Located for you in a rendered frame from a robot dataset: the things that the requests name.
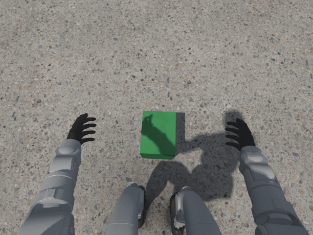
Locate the carton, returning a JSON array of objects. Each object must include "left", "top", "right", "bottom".
[{"left": 140, "top": 111, "right": 176, "bottom": 160}]

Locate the left robot thigh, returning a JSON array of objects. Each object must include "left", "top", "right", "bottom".
[{"left": 104, "top": 187, "right": 144, "bottom": 235}]

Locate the right robot hand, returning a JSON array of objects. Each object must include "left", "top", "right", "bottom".
[{"left": 225, "top": 118, "right": 255, "bottom": 151}]

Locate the robot left forearm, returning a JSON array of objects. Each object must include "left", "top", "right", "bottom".
[{"left": 17, "top": 139, "right": 81, "bottom": 235}]

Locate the robot right forearm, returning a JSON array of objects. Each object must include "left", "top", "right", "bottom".
[{"left": 239, "top": 146, "right": 310, "bottom": 235}]

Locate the left robot foot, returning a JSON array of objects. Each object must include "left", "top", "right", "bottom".
[{"left": 138, "top": 186, "right": 146, "bottom": 229}]

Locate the robot right upper arm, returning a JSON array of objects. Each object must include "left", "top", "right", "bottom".
[{"left": 255, "top": 223, "right": 309, "bottom": 235}]

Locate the left robot hand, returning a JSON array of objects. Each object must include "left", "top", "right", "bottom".
[{"left": 67, "top": 113, "right": 96, "bottom": 145}]

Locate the robot left upper arm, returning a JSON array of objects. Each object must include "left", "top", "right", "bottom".
[{"left": 20, "top": 211, "right": 75, "bottom": 235}]

